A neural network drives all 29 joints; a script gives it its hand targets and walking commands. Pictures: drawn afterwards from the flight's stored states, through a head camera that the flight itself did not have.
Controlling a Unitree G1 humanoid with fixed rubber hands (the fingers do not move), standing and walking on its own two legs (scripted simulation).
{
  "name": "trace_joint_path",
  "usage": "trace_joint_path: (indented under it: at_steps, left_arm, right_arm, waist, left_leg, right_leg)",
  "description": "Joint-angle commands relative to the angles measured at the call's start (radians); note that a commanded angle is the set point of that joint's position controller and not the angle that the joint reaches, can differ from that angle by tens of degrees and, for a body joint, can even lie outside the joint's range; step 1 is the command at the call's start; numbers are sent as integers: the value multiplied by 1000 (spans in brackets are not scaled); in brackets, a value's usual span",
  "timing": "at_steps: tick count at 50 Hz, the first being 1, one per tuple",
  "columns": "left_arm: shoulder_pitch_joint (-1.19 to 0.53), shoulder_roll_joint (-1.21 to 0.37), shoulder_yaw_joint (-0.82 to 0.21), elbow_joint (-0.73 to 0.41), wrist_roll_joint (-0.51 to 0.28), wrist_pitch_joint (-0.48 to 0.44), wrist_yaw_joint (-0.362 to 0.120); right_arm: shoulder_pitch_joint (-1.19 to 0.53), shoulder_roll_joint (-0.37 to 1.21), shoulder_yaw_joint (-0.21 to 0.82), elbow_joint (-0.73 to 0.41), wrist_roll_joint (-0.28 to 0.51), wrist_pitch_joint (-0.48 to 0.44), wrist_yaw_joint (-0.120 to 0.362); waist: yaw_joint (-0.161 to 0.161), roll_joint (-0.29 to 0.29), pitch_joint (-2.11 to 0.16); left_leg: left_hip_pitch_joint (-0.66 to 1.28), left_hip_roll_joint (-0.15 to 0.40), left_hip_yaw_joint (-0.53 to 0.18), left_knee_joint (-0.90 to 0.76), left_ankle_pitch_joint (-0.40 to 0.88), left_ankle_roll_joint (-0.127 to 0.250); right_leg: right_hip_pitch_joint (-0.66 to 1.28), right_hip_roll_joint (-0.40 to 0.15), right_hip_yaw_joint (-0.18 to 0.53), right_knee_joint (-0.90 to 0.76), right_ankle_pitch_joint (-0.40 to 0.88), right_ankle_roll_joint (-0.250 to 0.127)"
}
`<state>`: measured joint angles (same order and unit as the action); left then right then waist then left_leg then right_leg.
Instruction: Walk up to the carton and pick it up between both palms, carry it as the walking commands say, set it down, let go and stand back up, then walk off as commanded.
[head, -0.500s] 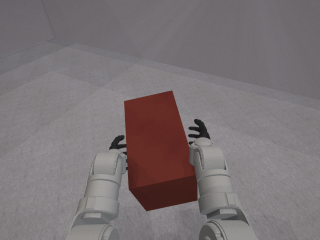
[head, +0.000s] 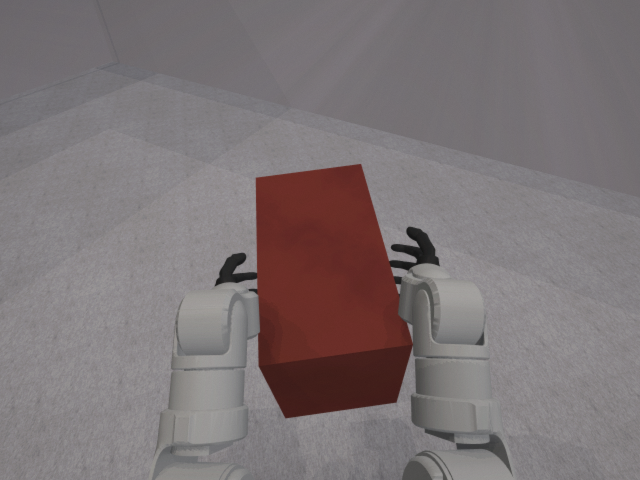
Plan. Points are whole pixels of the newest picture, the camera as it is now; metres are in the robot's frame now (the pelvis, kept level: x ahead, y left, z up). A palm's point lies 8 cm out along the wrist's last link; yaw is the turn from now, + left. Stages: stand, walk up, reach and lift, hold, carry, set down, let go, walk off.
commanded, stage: carry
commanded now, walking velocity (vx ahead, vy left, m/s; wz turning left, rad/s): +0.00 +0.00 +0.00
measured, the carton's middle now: (324, 287) +0.38 +0.01 +0.05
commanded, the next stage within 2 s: hold in 0.94 s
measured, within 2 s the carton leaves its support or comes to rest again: neither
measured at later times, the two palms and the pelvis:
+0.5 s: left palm (238, 307) +0.29 +0.11 +0.12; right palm (438, 287) +0.31 -0.13 +0.13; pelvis +0.00 -0.01 +0.00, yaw +0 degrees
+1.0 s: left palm (240, 306) +0.30 +0.11 +0.11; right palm (434, 289) +0.32 -0.13 +0.12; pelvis +0.00 -0.01 +0.00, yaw +0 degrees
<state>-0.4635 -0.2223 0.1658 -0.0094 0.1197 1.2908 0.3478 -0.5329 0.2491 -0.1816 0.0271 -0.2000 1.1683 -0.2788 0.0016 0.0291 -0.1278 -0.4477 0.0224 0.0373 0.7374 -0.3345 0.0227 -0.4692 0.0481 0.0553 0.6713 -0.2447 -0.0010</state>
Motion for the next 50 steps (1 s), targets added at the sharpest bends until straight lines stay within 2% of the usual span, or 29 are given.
trace_joint_path:
  at_steps: [1, 2, 4, 6, 7, 11, 13, 16, 17, 19, 20, 23, 25, 26, 29, 30, 32, 33, 37, 39, 40, 41, 43, 44, 46, 47, 48, 49, 50]
  left_arm:
    - [-631, -1015, -509, -242, -352, -98, -245]
    - [-675, -1013, -518, -281, -369, -101, -250]
    - [-607, -998, -502, -181, -348, -79, -251]
    - [-622, -994, -486, -160, -346, -76, -255]
    - [-630, -1001, -501, -172, -344, -74, -253]
    - [-682, -995, -484, -193, -361, -91, -264]
    - [-666, -1006, -493, -191, -355, -92, -261]
    - [-666, -990, -477, -156, -343, -92, -259]
    - [-645, -987, -472, -139, -334, -89, -262]
    - [-656, -999, -480, -143, -346, -93, -267]
    - [-645, -995, -485, -159, -350, -93, -270]
    - [-671, -1012, -489, -195, -347, -108, -269]
    - [-694, -1009, -511, -241, -355, -121, -265]
    - [-654, -1014, -494, -194, -345, -114, -265]
    - [-708, -1026, -524, -262, -362, -120, -262]
    - [-682, -1013, -515, -231, -357, -118, -260]
    - [-679, -1027, -517, -224, -353, -120, -262]
    - [-654, -1042, -517, -221, -358, -123, -266]
    - [-682, -1020, -517, -254, -356, -123, -265]
    - [-713, -1009, -533, -279, -364, -120, -261]
    - [-701, -1029, -543, -261, -364, -117, -264]
    - [-703, -1019, -508, -232, -345, -116, -262]
    - [-689, -983, -466, -143, -311, -126, -263]
    - [-655, -1026, -501, -219, -343, -122, -264]
    - [-739, -1035, -547, -282, -371, -128, -267]
    - [-689, -1037, -523, -234, -352, -118, -265]
    - [-365, -686, -172, 117, -1, -264, -324]
    - [-359, -736, -83, 468, 4, -335, -349]
    - [-417, -790, -177, 578, -28, -415, -373]
  right_arm:
    - [-281, 1062, 472, -52, 411, 38, 218]
    - [-241, 1095, 470, -12, 403, 46, 218]
    - [-243, 1041, 454, -2, 382, 58, 217]
    - [-247, 1046, 436, 34, 380, 62, 221]
    - [-235, 1048, 428, 42, 372, 65, 222]
    - [-301, 1084, 464, 22, 395, 51, 223]
    - [-293, 1066, 441, 27, 386, 48, 227]
    - [-289, 1062, 438, 71, 382, 49, 226]
    - [-299, 1058, 453, 49, 381, 52, 225]
    - [-325, 1072, 461, 35, 389, 44, 226]
    - [-301, 1075, 462, 25, 389, 44, 228]
    - [-357, 1087, 485, -17, 402, 32, 232]
    - [-334, 1094, 483, -10, 408, 25, 233]
    - [-374, 1077, 498, -50, 420, 23, 232]
    - [-352, 1100, 489, -29, 420, 25, 234]
    - [-350, 1082, 494, -35, 417, 26, 230]
    - [-387, 1081, 496, -67, 425, 15, 233]
    - [-379, 1085, 503, -92, 433, 10, 232]
    - [-367, 1087, 504, -65, 429, 23, 236]
    - [-324, 1082, 479, -31, 403, 29, 230]
    - [-329, 1086, 488, -42, 410, 26, 232]
    - [-421, 1085, 509, -75, 426, 24, 232]
    - [-374, 1054, 456, 38, 381, 12, 233]
    - [-408, 1079, 519, -102, 431, 14, 234]
    - [-375, 1101, 504, -74, 417, 17, 235]
    - [-389, 1091, 508, -70, 418, 23, 232]
    - [-135, 740, 158, 281, 67, -134, 291]
    - [-149, 715, 31, 632, 51, -208, 320]
    - [-123, 805, 112, 752, 78, -275, 342]
  waist:
    - [6, 64, -381]
    - [5, 8, -368]
    - [2, -59, -339]
    - [0, -51, -317]
    - [2, 2, -321]
    - [-3, -67, -328]
    - [1, 6, -347]
    - [2, -25, -335]
    - [4, -85, -315]
    - [-4, -101, -352]
    - [-6, -113, -371]
    - [-2, -84, -370]
    - [-3, -41, -410]
    - [-2, -82, -405]
    - [1, -38, -400]
    - [-2, -62, -395]
    - [5, 6, -454]
    - [3, -29, -474]
    - [4, -62, -410]
    - [2, -29, -425]
    - [4, -8, -425]
    - [7, -57, -380]
    - [5, -72, -401]
    - [2, -100, -407]
    - [2, -97, -400]
    - [4, -68, -383]
    - [33, 15, 160]
    - [30, -14, 36]
    - [49, 15, -50]
  left_leg:
    - [199, 188, -202, -232, 144, 57]
    - [160, 157, -167, -227, 70, 40]
    - [134, 79, -88, -187, -38, 14]
    - [145, 73, -93, -209, -60, 16]
    - [156, 105, -121, -244, -22, 20]
    - [164, 69, -85, -170, 12, 17]
    - [195, 74, -93, -182, -5, 14]
    - [187, 117, -137, -215, 88, 23]
    - [170, 81, -101, -203, 33, 19]
    - [210, 56, -65, -143, 35, 4]
    - [204, 42, -63, -159, -7, 14]
    - [212, 47, -80, -175, -13, 19]
    - [254, 68, -85, -159, 65, 10]
    - [229, 62, -83, -149, 62, 12]
    - [231, 71, -83, -161, 95, 11]
    - [254, 77, -80, -160, 107, 10]
    - [277, 87, -91, -140, 210, 16]
    - [262, 89, -93, -137, 232, 20]
    - [245, 85, -89, -146, 133, 16]
    - [268, 78, -87, -160, 94, 21]
    - [247, 93, -107, -170, 122, 24]
    - [213, 103, -128, -200, 63, 35]
    - [225, 76, -78, -169, 66, 17]
    - [233, 61, -60, -143, 51, 11]
    - [226, 68, -78, -172, 20, 11]
    - [219, 91, -111, -187, 54, 21]
    - [104, -88, -125, -299, -145, 18]
    - [135, -78, -124, -309, -83, 22]
    - [131, -91, -115, -298, -9, 20]
  right_leg:
    - [92, -77, 39, -106, 42, -30]
    - [119, -89, 56, -137, 88, -37]
    - [129, -116, 104, -203, 70, -46]
    - [98, -121, 109, -202, 25, -49]
    - [100, -116, 99, -183, 16, -49]
    - [115, -132, 124, -212, 110, -54]
    - [111, -140, 128, -196, 70, -63]
    - [116, -109, 91, -155, 114, -50]
    - [116, -114, 107, -186, 93, -52]
    - [131, -144, 142, -199, 159, -67]
    - [139, -138, 131, -215, 76, -64]
    - [116, -143, 143, -220, 26, -68]
    - [112, -146, 144, -184, 144, -72]
    - [139, -145, 136, -183, 177, -71]
    - [136, -131, 121, -161, 188, -70]
    - [122, -126, 119, -163, 203, -66]
    - [170, -131, 101, -128, 286, -67]
    - [185, -136, 107, -114, 328, -66]
    - [122, -127, 116, -138, 219, -67]
    - [116, -129, 119, -152, 179, -64]
    - [137, -125, 113, -139, 169, -60]
    - [116, -111, 112, -151, 100, -64]
    - [158, -124, 115, -182, 128, -65]
    - [149, -133, 136, -183, 158, -70]
    - [127, -129, 135, -180, 95, -65]
    - [113, -118, 128, -163, 104, -64]
    - [278, 18, 29, -205, -158, -38]
    - [361, 11, 34, -206, -92, -33]
    - [388, -9, 66, -192, -1, -20]
